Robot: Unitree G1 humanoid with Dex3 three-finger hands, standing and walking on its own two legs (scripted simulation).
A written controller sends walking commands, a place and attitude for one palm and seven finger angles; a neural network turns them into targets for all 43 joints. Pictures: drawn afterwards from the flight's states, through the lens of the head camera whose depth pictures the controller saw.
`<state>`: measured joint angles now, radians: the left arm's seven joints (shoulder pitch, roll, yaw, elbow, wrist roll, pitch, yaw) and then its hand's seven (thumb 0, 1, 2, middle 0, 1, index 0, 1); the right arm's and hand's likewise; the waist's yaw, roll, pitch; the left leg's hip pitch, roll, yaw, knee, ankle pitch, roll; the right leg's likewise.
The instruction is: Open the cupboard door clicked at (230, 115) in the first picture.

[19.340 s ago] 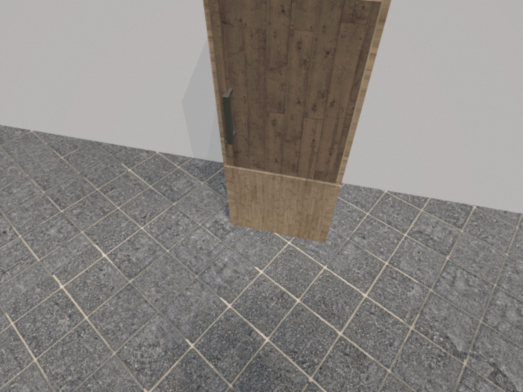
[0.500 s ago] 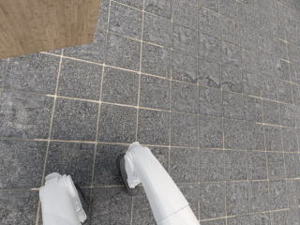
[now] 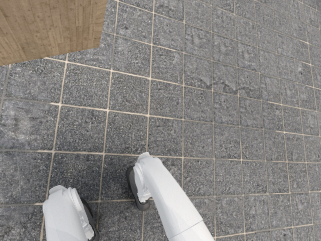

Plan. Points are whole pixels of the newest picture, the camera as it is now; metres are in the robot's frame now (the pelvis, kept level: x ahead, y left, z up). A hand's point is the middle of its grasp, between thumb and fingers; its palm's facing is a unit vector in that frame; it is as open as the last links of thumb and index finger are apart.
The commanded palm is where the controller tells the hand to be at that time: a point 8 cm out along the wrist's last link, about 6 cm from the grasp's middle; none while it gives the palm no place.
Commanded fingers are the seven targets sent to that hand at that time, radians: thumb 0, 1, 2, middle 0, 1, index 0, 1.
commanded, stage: move the hooked fingers beside the handle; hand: left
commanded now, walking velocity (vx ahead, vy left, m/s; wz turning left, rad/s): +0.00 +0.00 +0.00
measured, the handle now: out of the picture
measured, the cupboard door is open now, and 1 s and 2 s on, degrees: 0 0 0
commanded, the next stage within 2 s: slide the fingers in behind the handle in 0.34 s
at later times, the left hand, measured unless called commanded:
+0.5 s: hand out of the picture +0.64 +0.33 +0.09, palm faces +0.19 -0.98 -0.03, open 14.0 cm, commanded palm +0.69 +0.28 +0.08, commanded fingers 0.00 -0.50 0.30 -0.30 -1.20 -0.30 -1.20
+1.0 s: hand out of the picture +0.65 +0.32 +0.09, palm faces +0.22 -0.97 -0.04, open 14.0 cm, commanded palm +0.69 +0.25 +0.08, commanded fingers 0.00 -0.50 0.30 -0.30 -1.20 -0.30 -1.20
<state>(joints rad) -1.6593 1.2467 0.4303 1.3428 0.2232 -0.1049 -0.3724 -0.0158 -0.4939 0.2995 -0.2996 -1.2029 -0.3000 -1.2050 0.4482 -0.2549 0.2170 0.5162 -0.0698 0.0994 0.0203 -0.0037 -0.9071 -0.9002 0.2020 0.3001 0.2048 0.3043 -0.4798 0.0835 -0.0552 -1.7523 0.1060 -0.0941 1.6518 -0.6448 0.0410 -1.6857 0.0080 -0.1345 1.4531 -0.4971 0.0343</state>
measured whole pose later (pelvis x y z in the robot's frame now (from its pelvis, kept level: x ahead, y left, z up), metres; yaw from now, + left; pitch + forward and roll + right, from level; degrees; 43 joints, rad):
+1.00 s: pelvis +0.00 +0.00 +0.00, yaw +0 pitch +42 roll -13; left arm -1.70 1.17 0.37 1.32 0.23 -0.08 -0.29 -0.02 -0.49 0.30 -0.30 -1.20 -0.27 -1.23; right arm 0.48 -0.23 0.19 0.55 -0.09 0.08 0.05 0.00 -0.91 -0.90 0.20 0.30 0.20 0.30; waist -0.48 0.07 -0.06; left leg -1.76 0.09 -0.11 1.64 -0.63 0.04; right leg -1.68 0.00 -0.14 1.44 -0.49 0.03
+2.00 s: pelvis +0.00 -0.01 +0.01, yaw +3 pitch +41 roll -13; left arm -1.68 1.01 0.27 1.35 0.17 -0.11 -0.12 -0.02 -0.49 0.30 -0.30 -1.20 -0.11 -1.24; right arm 0.45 -0.22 0.15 0.65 -0.12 0.00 0.08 0.00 -0.91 -0.90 0.20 0.30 0.20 0.30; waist -0.44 0.05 -0.06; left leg -1.72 0.07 -0.13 1.59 -0.60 0.02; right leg -1.63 -0.01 -0.16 1.40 -0.48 0.02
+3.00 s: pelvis +0.00 +0.00 +0.01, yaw +2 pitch +41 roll -13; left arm -1.66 1.12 0.35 1.35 0.20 -0.11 -0.25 -0.02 -0.49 0.30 -0.30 -1.20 -0.21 -1.23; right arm 0.47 -0.24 0.18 0.59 -0.10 0.04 0.06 0.00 -0.91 -0.90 0.20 0.30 0.20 0.30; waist -0.46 0.07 -0.05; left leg -1.72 0.08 -0.12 1.61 -0.62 0.03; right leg -1.64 0.01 -0.14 1.41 -0.49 0.03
